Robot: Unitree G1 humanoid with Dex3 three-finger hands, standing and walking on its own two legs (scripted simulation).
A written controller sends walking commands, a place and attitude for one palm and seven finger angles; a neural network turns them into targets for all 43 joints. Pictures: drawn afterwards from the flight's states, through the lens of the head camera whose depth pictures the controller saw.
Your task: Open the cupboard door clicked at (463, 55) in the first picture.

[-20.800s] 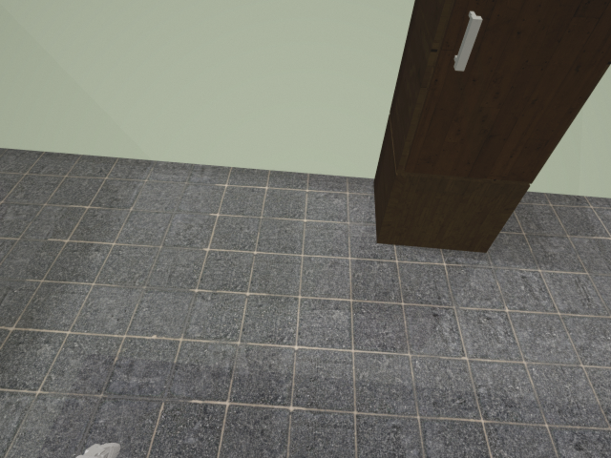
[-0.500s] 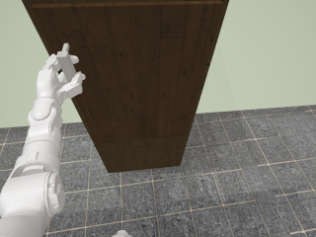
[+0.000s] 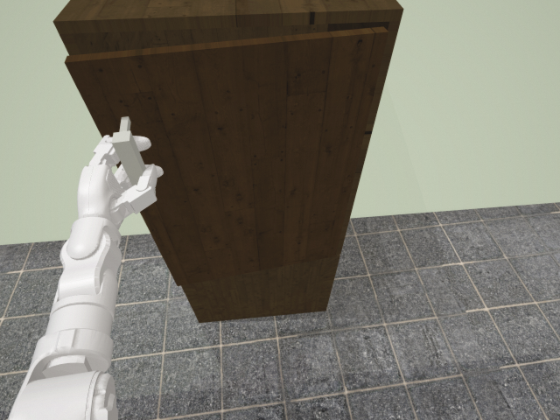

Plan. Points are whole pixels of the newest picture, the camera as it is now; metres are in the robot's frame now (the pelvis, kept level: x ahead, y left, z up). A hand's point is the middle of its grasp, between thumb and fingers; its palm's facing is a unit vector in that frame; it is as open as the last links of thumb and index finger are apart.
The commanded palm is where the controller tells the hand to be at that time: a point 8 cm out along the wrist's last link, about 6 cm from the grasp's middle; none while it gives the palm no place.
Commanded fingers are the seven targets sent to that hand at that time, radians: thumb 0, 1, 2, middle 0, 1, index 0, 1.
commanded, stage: pull the door open along its arc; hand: left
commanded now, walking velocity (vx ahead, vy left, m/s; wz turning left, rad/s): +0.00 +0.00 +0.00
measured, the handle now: (136, 160) +0.47 +0.22 +0.13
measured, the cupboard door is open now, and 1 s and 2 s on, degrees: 7 38 40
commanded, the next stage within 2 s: open thumb and fingers to let go in 0.64 s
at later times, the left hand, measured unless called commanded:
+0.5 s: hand (203, 264) +0.28 +0.09 +0.13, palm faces +0.48 -0.88 +0.02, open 6.2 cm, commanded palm +0.21 +0.11 +0.12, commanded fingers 0.00 0.90 0.90 -0.40 -1.35 -0.40 -1.35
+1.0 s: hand (219, 288) +0.25 +0.07 +0.13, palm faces +0.45 -0.89 +0.02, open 7.4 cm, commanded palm +0.20 +0.10 +0.12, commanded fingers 0.00 -0.08 0.48 -0.33 -1.25 -0.33 -1.25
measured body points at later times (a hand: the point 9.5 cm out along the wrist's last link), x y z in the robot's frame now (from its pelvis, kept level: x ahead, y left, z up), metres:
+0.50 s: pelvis +0.00 -0.02 +0.01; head -0.02 -0.04 +0.46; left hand +0.25 +0.14 +0.13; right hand +0.23 -0.20 -0.06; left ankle +0.04 +0.12 -0.71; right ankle -0.06 -0.12 -0.71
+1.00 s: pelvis +0.00 -0.04 +0.01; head -0.03 -0.07 +0.46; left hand +0.22 +0.12 +0.13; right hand +0.21 -0.23 -0.08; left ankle +0.04 +0.12 -0.71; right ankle -0.06 -0.12 -0.71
